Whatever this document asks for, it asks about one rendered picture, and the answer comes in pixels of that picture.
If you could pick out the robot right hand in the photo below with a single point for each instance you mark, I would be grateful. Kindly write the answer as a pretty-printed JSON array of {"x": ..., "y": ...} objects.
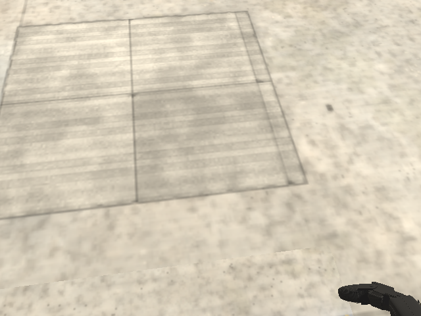
[{"x": 381, "y": 296}]

